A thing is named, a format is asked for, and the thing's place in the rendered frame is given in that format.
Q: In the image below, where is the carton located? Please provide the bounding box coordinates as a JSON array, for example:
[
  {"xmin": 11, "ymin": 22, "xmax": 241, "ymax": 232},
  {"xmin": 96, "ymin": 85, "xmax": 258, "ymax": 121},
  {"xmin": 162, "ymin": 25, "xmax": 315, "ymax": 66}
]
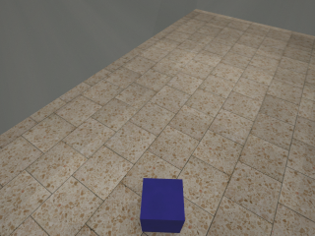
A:
[{"xmin": 140, "ymin": 178, "xmax": 185, "ymax": 233}]

